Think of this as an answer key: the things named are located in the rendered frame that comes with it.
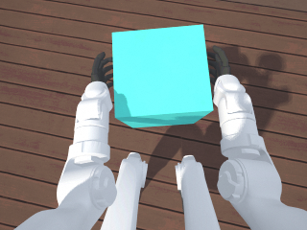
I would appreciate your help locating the right robot hand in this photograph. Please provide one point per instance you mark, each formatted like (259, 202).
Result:
(221, 64)

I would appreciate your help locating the left robot upper arm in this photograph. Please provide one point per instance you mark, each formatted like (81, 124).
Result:
(83, 195)

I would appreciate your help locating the robot left shin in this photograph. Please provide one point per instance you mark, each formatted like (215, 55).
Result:
(132, 154)

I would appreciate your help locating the carton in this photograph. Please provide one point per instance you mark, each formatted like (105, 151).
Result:
(161, 76)

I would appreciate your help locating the robot left forearm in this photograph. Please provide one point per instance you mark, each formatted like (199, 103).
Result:
(90, 144)

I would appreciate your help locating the right robot upper arm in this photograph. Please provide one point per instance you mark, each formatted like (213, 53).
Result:
(254, 189)

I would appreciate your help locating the left robot thigh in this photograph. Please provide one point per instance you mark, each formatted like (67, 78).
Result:
(122, 214)

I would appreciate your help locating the robot right forearm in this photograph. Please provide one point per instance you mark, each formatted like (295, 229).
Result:
(240, 138)

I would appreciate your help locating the left robot hand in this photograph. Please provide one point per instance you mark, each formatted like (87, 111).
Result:
(98, 70)

